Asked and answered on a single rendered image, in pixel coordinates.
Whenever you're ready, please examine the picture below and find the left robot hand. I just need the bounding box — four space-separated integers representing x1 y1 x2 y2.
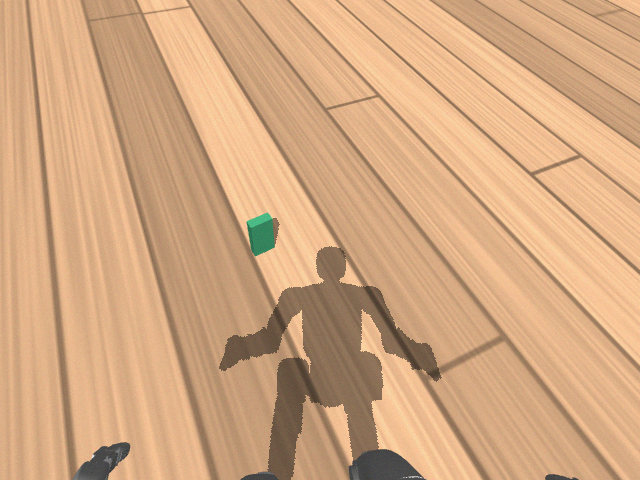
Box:
73 442 130 480

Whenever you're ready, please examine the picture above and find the carton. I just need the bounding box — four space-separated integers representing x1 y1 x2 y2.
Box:
246 212 275 256

